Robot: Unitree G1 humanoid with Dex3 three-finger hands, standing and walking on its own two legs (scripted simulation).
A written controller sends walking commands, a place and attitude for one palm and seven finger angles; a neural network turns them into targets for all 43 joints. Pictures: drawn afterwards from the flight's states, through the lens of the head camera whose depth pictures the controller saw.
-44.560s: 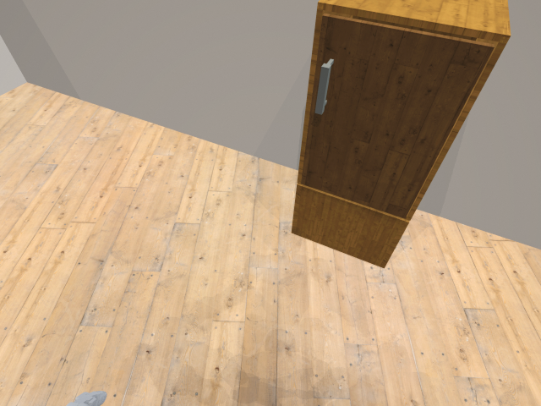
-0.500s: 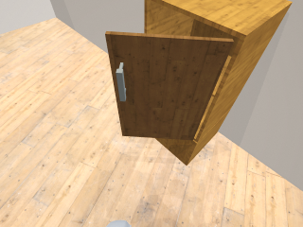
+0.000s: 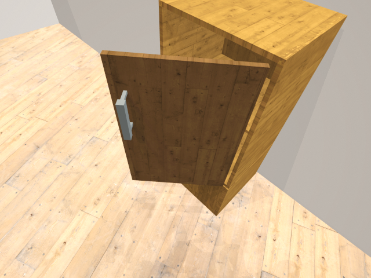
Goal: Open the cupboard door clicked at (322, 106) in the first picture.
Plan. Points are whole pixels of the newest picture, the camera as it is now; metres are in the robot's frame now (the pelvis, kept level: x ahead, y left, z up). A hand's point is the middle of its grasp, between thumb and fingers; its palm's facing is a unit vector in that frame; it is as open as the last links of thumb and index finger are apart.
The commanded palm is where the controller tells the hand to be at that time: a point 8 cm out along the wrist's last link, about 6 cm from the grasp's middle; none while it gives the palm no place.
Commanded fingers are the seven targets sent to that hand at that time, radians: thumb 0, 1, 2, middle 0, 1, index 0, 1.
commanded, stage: come to a stop and stand still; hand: left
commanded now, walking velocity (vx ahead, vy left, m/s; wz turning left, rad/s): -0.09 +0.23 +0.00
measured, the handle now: (126, 116) +0.52 +0.19 +0.02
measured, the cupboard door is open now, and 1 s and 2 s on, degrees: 42 42 42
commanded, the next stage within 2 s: none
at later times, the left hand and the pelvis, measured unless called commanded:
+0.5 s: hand out of the picture +0.04 +0.20 -0.17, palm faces +0.03 -0.96 -0.26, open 7.4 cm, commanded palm none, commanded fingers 0.00 0.90 0.90 -0.20 -0.30 -0.20 -0.30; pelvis -0.01 +0.00 -0.01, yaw +1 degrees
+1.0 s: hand out of the picture -0.05 +0.20 -0.17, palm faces +0.03 -0.98 -0.21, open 7.4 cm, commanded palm none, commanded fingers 0.00 0.90 0.90 -0.20 -0.30 -0.20 -0.30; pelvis -0.06 +0.02 +0.00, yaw +0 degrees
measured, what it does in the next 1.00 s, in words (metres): shifts its weight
